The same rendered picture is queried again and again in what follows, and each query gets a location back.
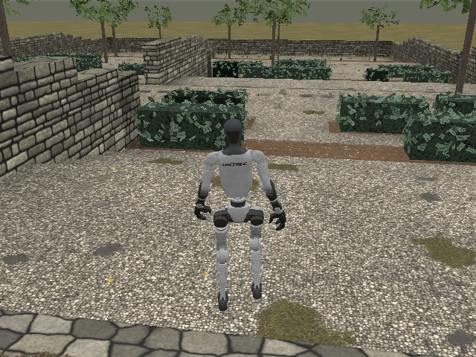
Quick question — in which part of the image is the right robot forearm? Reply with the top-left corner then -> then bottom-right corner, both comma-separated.
266,179 -> 283,214

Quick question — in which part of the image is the left robot forearm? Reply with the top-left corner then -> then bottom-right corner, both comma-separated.
196,181 -> 208,208

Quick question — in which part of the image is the robot left hand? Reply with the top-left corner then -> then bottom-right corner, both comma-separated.
194,205 -> 211,220

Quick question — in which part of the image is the robot left upper arm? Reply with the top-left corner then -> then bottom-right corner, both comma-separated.
201,151 -> 219,192

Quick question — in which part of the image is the robot shin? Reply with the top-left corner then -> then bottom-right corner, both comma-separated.
216,251 -> 228,300
251,238 -> 262,289

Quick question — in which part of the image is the robot left shin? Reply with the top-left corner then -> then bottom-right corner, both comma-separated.
216,251 -> 228,300

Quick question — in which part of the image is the robot right hand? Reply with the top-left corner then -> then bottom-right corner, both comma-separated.
269,210 -> 286,231

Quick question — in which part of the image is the robot right upper arm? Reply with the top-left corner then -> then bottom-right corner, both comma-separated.
250,149 -> 272,191

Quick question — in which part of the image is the robot right shin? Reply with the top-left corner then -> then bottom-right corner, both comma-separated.
251,238 -> 262,289

